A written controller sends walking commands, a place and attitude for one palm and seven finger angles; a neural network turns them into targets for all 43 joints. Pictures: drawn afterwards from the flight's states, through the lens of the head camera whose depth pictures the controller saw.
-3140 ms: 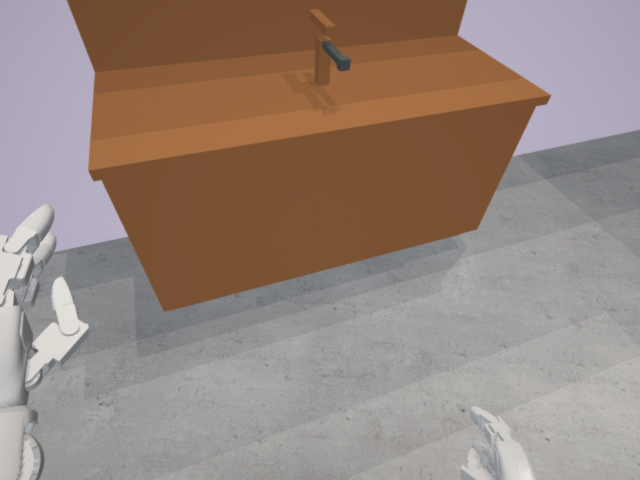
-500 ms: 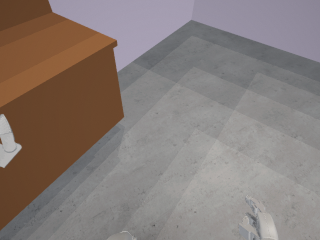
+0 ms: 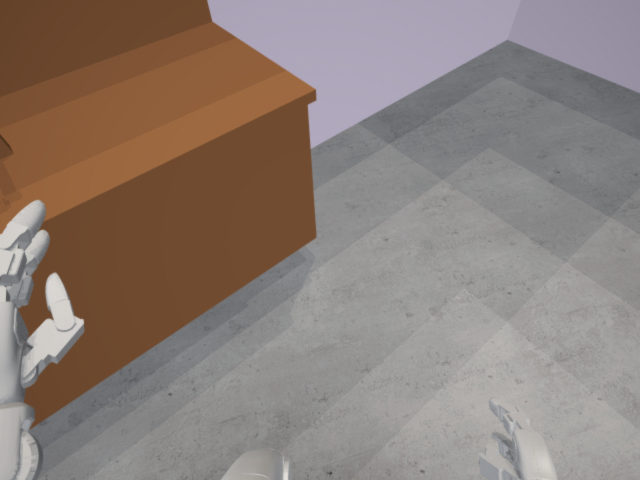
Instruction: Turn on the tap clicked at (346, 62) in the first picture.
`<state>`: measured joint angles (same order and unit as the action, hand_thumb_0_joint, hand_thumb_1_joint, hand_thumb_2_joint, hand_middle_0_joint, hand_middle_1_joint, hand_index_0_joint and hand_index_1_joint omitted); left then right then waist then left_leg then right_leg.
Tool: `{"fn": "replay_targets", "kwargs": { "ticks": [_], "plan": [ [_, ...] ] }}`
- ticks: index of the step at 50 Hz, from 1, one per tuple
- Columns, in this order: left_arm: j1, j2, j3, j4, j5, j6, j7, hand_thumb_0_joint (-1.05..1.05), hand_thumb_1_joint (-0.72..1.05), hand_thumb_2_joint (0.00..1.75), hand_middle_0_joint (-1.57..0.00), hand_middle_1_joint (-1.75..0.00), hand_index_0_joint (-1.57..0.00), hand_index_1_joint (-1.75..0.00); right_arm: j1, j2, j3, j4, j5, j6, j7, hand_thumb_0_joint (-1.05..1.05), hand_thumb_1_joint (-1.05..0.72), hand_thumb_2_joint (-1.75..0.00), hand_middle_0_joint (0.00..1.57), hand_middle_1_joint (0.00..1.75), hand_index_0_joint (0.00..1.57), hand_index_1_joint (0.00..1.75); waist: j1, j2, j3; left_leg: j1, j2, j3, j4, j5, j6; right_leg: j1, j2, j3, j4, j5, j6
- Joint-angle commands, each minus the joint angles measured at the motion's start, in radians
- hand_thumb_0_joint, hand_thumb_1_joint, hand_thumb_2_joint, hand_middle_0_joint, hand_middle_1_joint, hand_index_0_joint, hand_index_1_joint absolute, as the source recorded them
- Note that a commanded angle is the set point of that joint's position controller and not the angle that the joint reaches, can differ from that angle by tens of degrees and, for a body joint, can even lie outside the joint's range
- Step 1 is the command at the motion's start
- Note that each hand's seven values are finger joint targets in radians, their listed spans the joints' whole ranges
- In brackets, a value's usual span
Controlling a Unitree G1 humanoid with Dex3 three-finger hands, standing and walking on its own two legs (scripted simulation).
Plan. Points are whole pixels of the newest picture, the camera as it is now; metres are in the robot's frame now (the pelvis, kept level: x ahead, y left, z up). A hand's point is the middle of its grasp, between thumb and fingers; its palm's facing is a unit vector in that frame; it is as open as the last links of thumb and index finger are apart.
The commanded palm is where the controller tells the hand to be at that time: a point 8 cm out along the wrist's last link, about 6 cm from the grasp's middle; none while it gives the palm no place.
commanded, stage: turn to face it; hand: left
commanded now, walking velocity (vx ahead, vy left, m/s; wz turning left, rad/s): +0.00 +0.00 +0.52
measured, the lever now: out of the picture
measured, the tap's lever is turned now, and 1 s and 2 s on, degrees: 0 0 0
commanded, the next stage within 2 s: take the last steps up to it in 0.46 s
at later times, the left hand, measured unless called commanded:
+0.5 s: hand out of the picture +0.15 +0.26 +0.18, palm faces +0.57 -0.69 -0.44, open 7.4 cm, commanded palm +0.09 +0.29 +0.18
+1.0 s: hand out of the picture +0.06 +0.25 +0.19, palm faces +0.70 -0.57 -0.42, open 7.4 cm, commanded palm +0.00 +0.27 +0.18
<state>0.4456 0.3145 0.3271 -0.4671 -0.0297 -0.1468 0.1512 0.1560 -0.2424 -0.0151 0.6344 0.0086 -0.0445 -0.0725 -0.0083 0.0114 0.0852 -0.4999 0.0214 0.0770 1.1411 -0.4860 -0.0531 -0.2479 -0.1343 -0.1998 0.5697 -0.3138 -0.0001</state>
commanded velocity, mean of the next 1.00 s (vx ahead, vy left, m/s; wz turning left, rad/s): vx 0.14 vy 0.04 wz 0.24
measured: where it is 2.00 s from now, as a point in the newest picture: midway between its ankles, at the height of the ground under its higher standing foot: outside the picture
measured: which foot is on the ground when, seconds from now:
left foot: up 0.00-0.14, down 0.16-0.54, up 0.56-1.00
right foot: down 0.00-0.16, up 0.18-0.52, down 0.54-1.00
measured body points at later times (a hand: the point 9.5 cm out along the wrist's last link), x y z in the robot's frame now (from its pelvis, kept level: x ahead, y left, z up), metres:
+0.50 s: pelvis +0.00 -0.02 +0.00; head +0.03 -0.02 +0.45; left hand +0.11 +0.29 +0.20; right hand +0.21 -0.16 -0.10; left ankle +0.01 +0.12 -0.74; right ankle +0.03 -0.12 -0.72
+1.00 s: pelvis -0.04 -0.05 +0.01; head -0.03 -0.06 +0.46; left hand +0.02 +0.27 +0.21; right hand +0.20 -0.25 -0.08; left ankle -0.10 +0.08 -0.70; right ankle +0.03 -0.11 -0.74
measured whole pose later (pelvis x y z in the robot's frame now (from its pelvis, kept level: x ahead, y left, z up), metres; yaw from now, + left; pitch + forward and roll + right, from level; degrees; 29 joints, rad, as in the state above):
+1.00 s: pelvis -0.04 -0.05 +0.01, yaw +22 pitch +1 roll +3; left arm 0.51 0.36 0.36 -0.50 -0.03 -0.21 0.18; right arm 0.24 -0.28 -0.06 0.63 0.00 -0.06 -0.08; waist 0.02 -0.04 0.00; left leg -0.33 0.04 0.11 0.70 -0.40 0.00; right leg -0.27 -0.10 -0.20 0.43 -0.18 -0.06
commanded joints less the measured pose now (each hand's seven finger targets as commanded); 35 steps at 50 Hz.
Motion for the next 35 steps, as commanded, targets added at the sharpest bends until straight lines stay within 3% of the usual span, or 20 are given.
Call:
{"fn": "replay_targets", "kwargs": {
  "ticks": [1, 4, 6, 7, 8, 9, 10, 11, 13, 15, 21, 25, 26, 27, 28, 29, 30, 31, 33, 35],
  "plan": [
    [-0.004, 0.272, 0.201, -0.365, 0.001, -0.101, 0.044, 0.00, 0.90, 0.90, -0.20, -0.30, -0.20, -0.30, -0.096, -0.019, -0.018, -0.223, -0.010, -0.047, -0.022, 0.00, -0.90, -0.90, 0.20, 0.30, 0.20, 0.30, 0.033, -0.185, -0.224, 0.021, 0.038, 0.039, -0.272, 0.003, 0.010, 0.231, -0.236, 0.090, -0.111, 0.792, -0.098],
    [0.077, 0.261, 0.219, -0.409, -0.012, -0.093, 0.061, 0.00, 0.90, 0.90, -0.20, -0.30, -0.20, -0.30, -0.069, -0.014, -0.025, -0.254, -0.014, -0.038, -0.023, 0.00, -0.90, -0.90, 0.20, 0.30, 0.20, 0.30, 0.042, -0.171, -0.273, 0.084, 0.003, 0.094, -0.479, 0.075, 0.012, 0.280, -0.223, 0.078, -0.034, 0.818, -0.095],
    [0.076, 0.245, 0.215, -0.402, -0.022, -0.085, 0.065, 0.00, 0.90, 0.90, -0.20, -0.30, -0.20, -0.30, -0.016, -0.029, -0.039, -0.248, -0.013, -0.026, -0.022, 0.00, -0.90, -0.90, 0.20, 0.30, 0.20, 0.30, -0.006, -0.116, -0.308, 0.251, -0.041, 0.118, -0.661, 0.266, 0.012, 0.205, -0.187, 0.038, 0.108, 0.785, -0.040],
    [0.064, 0.241, 0.205, -0.417, -0.031, -0.090, 0.067, 0.00, 0.90, 0.90, -0.20, -0.30, -0.20, -0.30, 0.000, -0.042, -0.048, -0.248, -0.011, -0.022, -0.022, 0.00, -0.90, -0.90, 0.20, 0.30, 0.20, 0.30, -0.035, -0.011, -0.342, 0.404, 0.008, 0.069, -0.727, 0.465, 0.034, 0.099, -0.139, 0.015, 0.274, 0.626, 0.008],
    [0.091, 0.222, 0.183, -0.426, -0.042, -0.102, 0.059, 0.00, 0.90, 0.90, -0.20, -0.30, -0.20, -0.30, -0.008, -0.077, -0.063, -0.253, -0.007, -0.031, -0.021, 0.00, -0.90, -0.90, 0.20, 0.30, 0.20, 0.30, -0.025, 0.247, -0.314, 0.555, 0.241, -0.233, -0.732, 0.936, 0.137, -0.186, -0.002, 0.012, 0.476, 0.026, 0.073],
    [0.079, 0.241, 0.195, -0.426, -0.025, -0.131, 0.053, 0.00, 0.90, 0.90, -0.20, -0.30, -0.20, -0.30, 0.014, -0.091, -0.063, -0.246, -0.007, -0.048, -0.001, 0.00, -0.90, -0.90, 0.20, 0.30, 0.20, 0.30, -0.005, 0.361, -0.311, 0.590, 0.417, -0.500, -0.707, 1.363, 0.282, -0.326, 0.075, 0.103, 0.622, -0.415, 0.075],
    [0.079, 0.270, 0.222, -0.325, -0.003, -0.131, 0.036, 0.00, 0.90, 0.90, -0.20, -0.30, -0.20, -0.30, 0.023, -0.092, -0.060, -0.219, -0.008, -0.063, 0.025, 0.00, -0.90, -0.90, 0.20, 0.30, 0.20, 0.30, -0.010, 0.219, -0.253, 0.572, 0.411, -0.468, -0.701, 1.308, 0.291, -0.407, 0.064, 0.162, 0.652, -0.384, 0.060],
    [0.056, 0.274, 0.217, -0.336, -0.004, -0.120, 0.023, 0.00, 0.90, 0.90, -0.20, -0.30, -0.20, -0.30, -0.006, -0.096, -0.059, -0.214, -0.013, -0.064, 0.026, 0.00, -0.90, -0.90, 0.20, 0.30, 0.20, 0.30, -0.015, 0.222, -0.241, 0.508, 0.379, -0.417, -0.699, 1.217, 0.273, -0.400, 0.030, 0.169, 0.635, -0.339, 0.070],
    [0.004, 0.248, 0.189, -0.386, 0.003, -0.122, 0.016, 0.00, 0.90, 0.90, -0.20, -0.30, -0.20, -0.30, 0.005, -0.098, -0.074, -0.192, 0.006, -0.077, 0.042, 0.00, -0.90, -0.90, 0.20, 0.30, 0.20, 0.30, -0.008, 0.205, -0.229, 0.467, 0.272, -0.267, -0.679, 1.032, 0.217, -0.351, 0.057, 0.152, 0.509, -0.194, 0.075],
    [0.068, 0.198, 0.147, -0.371, -0.015, -0.107, 0.009, 0.00, 0.90, 0.90, -0.20, -0.30, -0.20, -0.30, 0.015, -0.087, -0.063, -0.194, 0.011, -0.087, 0.049, 0.00, -0.90, -0.90, 0.20, 0.30, 0.20, 0.30, -0.005, 0.239, -0.218, 0.361, 0.212, -0.183, -0.711, 0.908, 0.185, -0.239, 0.087, 0.121, 0.421, -0.094, 0.080],
    [0.023, 0.197, 0.129, -0.331, -0.034, -0.072, 0.007, 0.00, 0.90, 0.90, -0.20, -0.30, -0.20, -0.30, 0.007, -0.076, -0.031, -0.181, -0.001, -0.110, 0.034, 0.00, -0.90, -0.90, 0.20, 0.30, 0.20, 0.30, -0.001, 0.225, -0.179, 0.231, 0.245, -0.252, -0.780, 0.615, 0.205, -0.083, 0.122, 0.110, 0.217, -0.112, 0.083],
    [-0.072, 0.203, 0.125, -0.259, -0.021, -0.064, 0.014, 0.00, 0.90, 0.90, -0.20, -0.30, -0.20, -0.30, -0.014, -0.071, -0.017, -0.160, -0.004, -0.114, 0.024, 0.00, -0.90, -0.90, 0.20, 0.30, 0.20, 0.30, 0.022, 0.157, -0.174, 0.168, 0.201, -0.252, -0.689, 0.431, 0.158, 0.104, 0.128, 0.117, -0.101, 0.024, 0.072],
    [-0.098, 0.217, 0.126, -0.235, -0.011, -0.062, 0.015, 0.00, 0.90, 0.90, -0.20, -0.30, -0.20, -0.30, -0.014, -0.060, -0.016, -0.157, 0.001, -0.111, 0.024, 0.00, -0.90, -0.90, 0.20, 0.30, 0.20, 0.30, 0.022, 0.053, -0.177, 0.155, 0.144, -0.193, -0.579, 0.303, 0.119, 0.131, 0.055, 0.173, -0.223, 0.115, 0.050],
    [-0.123, 0.257, 0.137, -0.216, 0.001, -0.054, 0.022, 0.00, 0.90, 0.90, -0.20, -0.30, -0.20, -0.30, -0.005, -0.034, -0.013, -0.166, 0.002, -0.102, 0.024, 0.00, -0.90, -0.90, 0.20, 0.30, 0.20, 0.30, 0.000, -0.210, -0.184, 0.056, 0.022, -0.086, -0.381, 0.070, 0.053, 0.148, -0.158, 0.425, -0.299, 0.191, -0.028],
    [-0.131, 0.275, 0.150, -0.208, -0.011, -0.039, 0.027, 0.00, 0.90, 0.90, -0.20, -0.30, -0.20, -0.30, -0.040, -0.038, -0.012, -0.182, 0.002, -0.106, 0.017, 0.00, -0.90, -0.90, 0.20, 0.30, 0.20, 0.30, 0.018, -0.271, -0.159, 0.012, -0.056, -0.104, -0.143, -0.082, 0.029, 0.056, -0.290, 0.584, -0.327, 0.286, -0.117],
    [-0.148, 0.239, 0.116, -0.191, -0.020, -0.041, 0.025, 0.00, 0.90, 0.90, -0.20, -0.30, -0.20, -0.30, -0.030, -0.059, -0.024, -0.151, -0.002, -0.105, 0.019, 0.00, -0.90, -0.90, 0.20, 0.30, 0.20, 0.30, 0.010, -0.263, -0.168, 0.000, -0.039, -0.147, 0.015, -0.037, 0.025, 0.041, -0.309, 0.539, -0.333, 0.215, -0.117],
    [-0.115, 0.220, 0.109, -0.166, -0.014, -0.047, 0.019, 0.00, 0.90, 0.90, -0.20, -0.30, -0.20, -0.30, -0.043, -0.070, -0.032, -0.149, -0.005, -0.099, 0.021, 0.00, -0.90, -0.90, 0.20, 0.30, 0.20, 0.30, 0.002, -0.230, -0.131, -0.035, -0.023, -0.145, 0.083, 0.036, 0.015, 0.026, -0.269, 0.507, -0.331, 0.190, -0.094],
    [-0.071, 0.226, 0.129, -0.162, -0.012, -0.057, 0.017, 0.00, 0.90, 0.90, -0.20, -0.30, -0.20, -0.30, -0.056, -0.050, -0.018, -0.142, -0.010, -0.088, 0.021, 0.00, -0.90, -0.90, 0.20, 0.30, 0.20, 0.30, 0.001, -0.159, -0.129, -0.069, -0.011, -0.129, 0.121, 0.099, 0.004, 0.051, -0.226, 0.420, -0.299, 0.228, -0.095],
    [-0.030, 0.231, 0.139, -0.160, -0.013, -0.076, 0.014, 0.00, 0.90, 0.90, -0.20, -0.30, -0.20, -0.30, -0.086, -0.045, -0.008, -0.136, -0.008, -0.066, 0.012, 0.00, -0.90, -0.90, 0.20, 0.30, 0.20, 0.30, 0.002, -0.107, -0.144, -0.104, 0.005, -0.110, 0.116, 0.144, -0.002, 0.100, -0.189, 0.288, -0.267, 0.313, -0.083],
    [-0.012, 0.244, 0.158, -0.156, -0.006, -0.099, 0.017, 0.00, 0.90, 0.90, -0.20, -0.30, -0.20, -0.30, -0.080, -0.058, -0.019, -0.139, -0.014, -0.059, 0.004, 0.00, -0.90, -0.90, 0.20, 0.30, 0.20, 0.30, 0.006, -0.124, -0.160, -0.120, 0.016, -0.085, 0.067, 0.157, 0.003, 0.151, -0.180, 0.253, -0.274, 0.337, -0.076]
  ]
}}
